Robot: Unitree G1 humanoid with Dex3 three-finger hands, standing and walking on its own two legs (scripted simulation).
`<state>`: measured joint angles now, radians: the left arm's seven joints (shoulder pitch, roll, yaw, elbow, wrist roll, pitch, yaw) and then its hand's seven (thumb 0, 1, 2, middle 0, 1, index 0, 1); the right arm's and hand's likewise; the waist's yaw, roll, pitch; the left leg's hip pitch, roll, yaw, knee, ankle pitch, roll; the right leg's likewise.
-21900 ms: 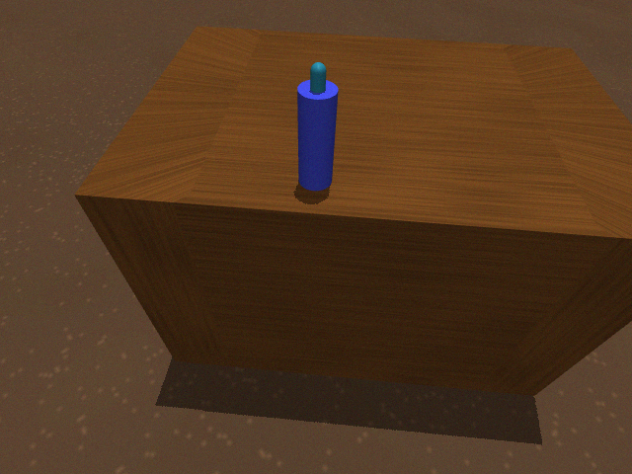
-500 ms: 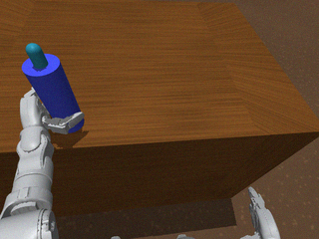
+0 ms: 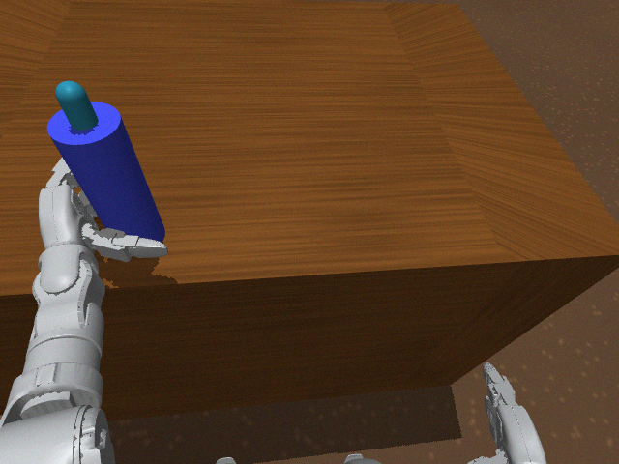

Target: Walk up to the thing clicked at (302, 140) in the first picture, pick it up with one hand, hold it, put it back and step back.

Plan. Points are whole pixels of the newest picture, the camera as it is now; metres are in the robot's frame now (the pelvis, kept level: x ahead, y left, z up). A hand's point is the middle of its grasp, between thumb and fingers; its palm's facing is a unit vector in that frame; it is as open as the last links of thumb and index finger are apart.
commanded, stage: withdraw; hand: left
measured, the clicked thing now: (111, 176) +0.43 +0.20 +0.14
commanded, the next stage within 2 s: rise in 0.36 s
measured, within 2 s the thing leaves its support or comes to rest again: neither
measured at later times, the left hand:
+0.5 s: hand (2, 134) +0.42 +0.28 +0.21, palm faces +0.22 -0.97 -0.03, open 17.6 cm
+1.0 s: hand out of the picture +0.28 +0.29 +0.19, palm faces +0.40 -0.84 -0.35, open 17.5 cm
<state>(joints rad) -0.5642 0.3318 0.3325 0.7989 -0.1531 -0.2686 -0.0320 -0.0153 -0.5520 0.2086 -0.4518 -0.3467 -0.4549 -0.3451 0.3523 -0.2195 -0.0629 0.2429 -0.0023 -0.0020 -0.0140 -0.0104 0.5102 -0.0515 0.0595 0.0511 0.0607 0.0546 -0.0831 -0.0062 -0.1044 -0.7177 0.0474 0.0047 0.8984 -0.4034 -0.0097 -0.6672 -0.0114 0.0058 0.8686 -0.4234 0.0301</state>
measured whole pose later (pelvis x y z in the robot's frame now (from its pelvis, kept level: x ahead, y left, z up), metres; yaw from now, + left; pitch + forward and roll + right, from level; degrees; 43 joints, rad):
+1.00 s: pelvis +0.00 +0.00 +0.03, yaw +1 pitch +2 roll +0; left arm 0.02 0.42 0.36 0.01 -0.07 -0.06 0.00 -0.02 -0.53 0.03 -0.05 -0.04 -0.05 -0.03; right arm 0.33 -0.23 -0.08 0.46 0.05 -0.06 -0.03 -0.01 0.54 -0.06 0.06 0.05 0.06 0.06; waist 0.04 0.05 -0.06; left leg -0.39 0.03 0.01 0.67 -0.31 -0.01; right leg -0.34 -0.03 0.01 0.65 -0.34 0.03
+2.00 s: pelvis +0.00 -0.01 +0.04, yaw +2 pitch -1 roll +0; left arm 0.50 0.26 0.21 -0.12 -0.05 -0.29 0.01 -0.02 -0.53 0.07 -0.06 -0.06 -0.06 -0.06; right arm 0.28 -0.17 -0.05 0.55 0.02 -0.16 -0.04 -0.01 0.09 -0.35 0.11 0.15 0.11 0.15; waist 0.05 0.00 0.05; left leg -0.27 0.02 0.00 0.54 -0.25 -0.02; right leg -0.23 -0.04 -0.01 0.55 -0.30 0.02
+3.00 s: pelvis +0.00 -0.01 +0.04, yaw +1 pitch -2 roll +0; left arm 0.22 0.34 -0.01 0.81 0.04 -0.03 0.02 -0.01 -0.54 0.05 -0.06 -0.05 -0.06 -0.05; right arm 0.19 -0.32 -0.03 0.85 -0.03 -0.01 0.02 0.01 -0.90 -0.90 0.21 0.30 0.21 0.30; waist -0.01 0.00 0.00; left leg -0.24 0.03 0.01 0.53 -0.25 -0.02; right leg -0.21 -0.03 -0.01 0.54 -0.30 0.02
